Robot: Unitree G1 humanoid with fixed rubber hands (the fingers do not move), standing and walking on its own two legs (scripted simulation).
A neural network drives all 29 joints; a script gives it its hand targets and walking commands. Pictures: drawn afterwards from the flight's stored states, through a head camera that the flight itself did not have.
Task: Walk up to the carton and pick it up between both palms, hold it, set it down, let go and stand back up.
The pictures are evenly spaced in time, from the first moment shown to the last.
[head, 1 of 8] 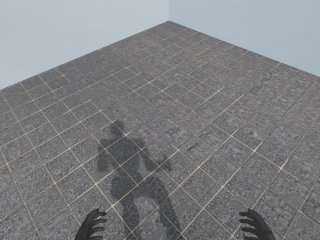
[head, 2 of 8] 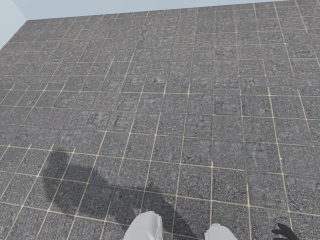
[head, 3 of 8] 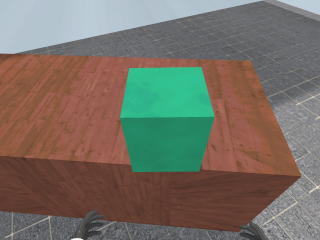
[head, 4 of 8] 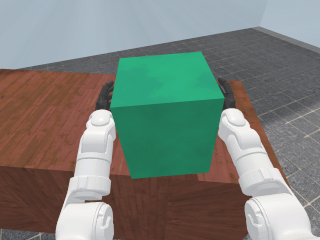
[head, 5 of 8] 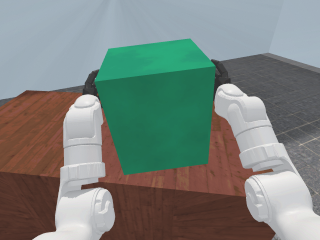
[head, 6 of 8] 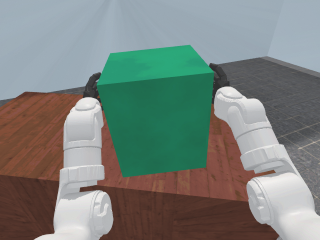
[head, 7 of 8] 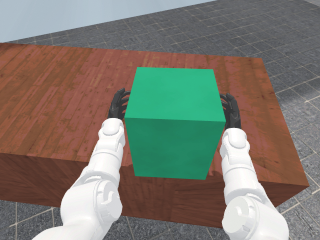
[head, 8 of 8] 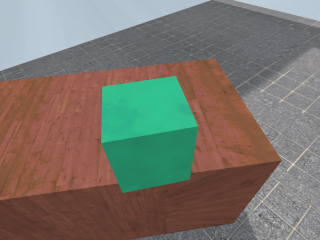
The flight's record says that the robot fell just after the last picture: no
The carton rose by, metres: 0.22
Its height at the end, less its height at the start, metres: +0.00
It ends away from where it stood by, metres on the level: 0.01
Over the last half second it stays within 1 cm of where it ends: yes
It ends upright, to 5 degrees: yes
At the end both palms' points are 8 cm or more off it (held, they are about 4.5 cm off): yes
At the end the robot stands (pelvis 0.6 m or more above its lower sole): yes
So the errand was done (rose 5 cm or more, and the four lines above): yes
